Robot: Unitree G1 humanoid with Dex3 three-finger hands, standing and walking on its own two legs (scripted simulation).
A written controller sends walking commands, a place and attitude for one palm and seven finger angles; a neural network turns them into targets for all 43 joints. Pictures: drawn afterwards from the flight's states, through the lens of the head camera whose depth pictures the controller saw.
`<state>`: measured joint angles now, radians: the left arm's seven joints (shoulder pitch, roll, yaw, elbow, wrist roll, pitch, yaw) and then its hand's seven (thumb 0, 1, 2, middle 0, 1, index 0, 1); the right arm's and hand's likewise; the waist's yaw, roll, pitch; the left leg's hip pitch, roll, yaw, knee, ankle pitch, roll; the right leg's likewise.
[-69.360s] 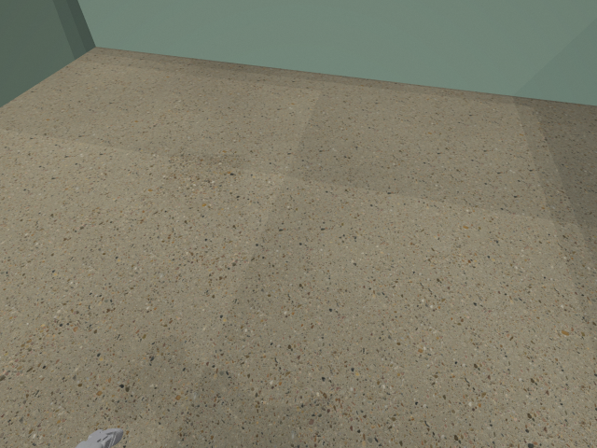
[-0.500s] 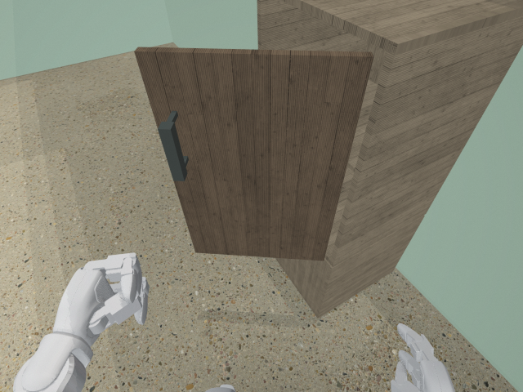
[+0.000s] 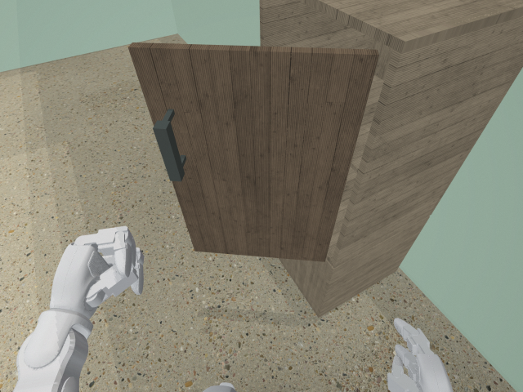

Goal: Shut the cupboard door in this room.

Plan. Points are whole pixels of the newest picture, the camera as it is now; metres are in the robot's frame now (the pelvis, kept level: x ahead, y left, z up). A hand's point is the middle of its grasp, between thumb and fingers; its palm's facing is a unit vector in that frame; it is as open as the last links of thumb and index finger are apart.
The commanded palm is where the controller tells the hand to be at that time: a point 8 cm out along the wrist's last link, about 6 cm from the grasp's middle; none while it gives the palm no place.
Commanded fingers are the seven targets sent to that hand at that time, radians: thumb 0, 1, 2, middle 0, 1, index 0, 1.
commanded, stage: bring the fist close to the handle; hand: left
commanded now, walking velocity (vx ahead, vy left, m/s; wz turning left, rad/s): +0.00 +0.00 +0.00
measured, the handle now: (173, 145) +0.51 +0.21 +0.10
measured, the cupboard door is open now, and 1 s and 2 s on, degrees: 55 55 46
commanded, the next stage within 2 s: push the door shut along its arc in 1.20 s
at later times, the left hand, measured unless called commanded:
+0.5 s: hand (155, 221) +0.33 +0.19 +0.10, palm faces -0.05 -1.00 -0.02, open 3.1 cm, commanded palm +0.32 +0.24 +0.10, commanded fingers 0.00 0.90 0.90 -1.30 -1.50 -1.30 -1.50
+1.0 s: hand (173, 184) +0.41 +0.18 +0.10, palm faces -0.03 -1.00 -0.02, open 3.1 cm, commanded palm +0.38 +0.24 +0.10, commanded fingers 0.00 0.90 0.90 -1.30 -1.50 -1.30 -1.50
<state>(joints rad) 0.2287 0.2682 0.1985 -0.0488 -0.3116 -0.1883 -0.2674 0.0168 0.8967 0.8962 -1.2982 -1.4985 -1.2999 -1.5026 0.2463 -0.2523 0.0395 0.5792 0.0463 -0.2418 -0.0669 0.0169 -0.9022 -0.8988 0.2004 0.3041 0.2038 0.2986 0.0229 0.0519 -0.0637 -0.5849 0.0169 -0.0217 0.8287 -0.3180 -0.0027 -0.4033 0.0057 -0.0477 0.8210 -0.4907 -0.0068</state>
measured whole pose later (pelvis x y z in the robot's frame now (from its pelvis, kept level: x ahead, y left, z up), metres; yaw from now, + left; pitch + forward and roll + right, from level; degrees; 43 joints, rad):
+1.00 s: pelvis +0.00 +0.02 +0.00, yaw -3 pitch +8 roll -2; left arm -0.46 0.31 0.26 0.67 -0.20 -0.24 -0.20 0.02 0.90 0.90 -1.30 -1.50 -1.30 -1.50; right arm 0.34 -0.26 0.01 0.64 0.04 -0.08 -0.04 0.01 -0.90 -0.90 0.20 0.30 0.20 0.30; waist -0.06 0.04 -0.07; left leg -0.65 0.03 0.03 0.82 -0.31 0.02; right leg -0.49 0.01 0.00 0.80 -0.46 0.02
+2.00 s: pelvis -0.01 +0.02 -0.02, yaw -2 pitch +15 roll -3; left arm -0.91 0.50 0.30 1.15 -0.18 -0.29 -0.39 0.02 0.90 0.90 -1.30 -1.50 -1.32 -1.50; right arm 0.39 -0.29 0.00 0.70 0.04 -0.03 -0.04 0.01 -0.90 -0.90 0.20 0.30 0.20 0.30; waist -0.13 0.04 -0.08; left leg -0.86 0.04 -0.01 0.93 -0.32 0.02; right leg -0.69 0.03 -0.03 0.90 -0.48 0.01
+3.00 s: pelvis -0.01 +0.03 -0.05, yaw -5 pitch +25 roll -5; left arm -1.37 0.68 0.30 1.39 -0.01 -0.17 -0.47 0.02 0.87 0.91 -1.29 -1.50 -1.30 -1.50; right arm 0.45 -0.28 0.04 0.69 -0.02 -0.05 -0.02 0.01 -0.90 -0.90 0.20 0.30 0.21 0.30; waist -0.28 0.08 -0.08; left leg -1.15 0.07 -0.01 1.09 -0.38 0.03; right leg -0.96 0.05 -0.02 1.04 -0.52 0.02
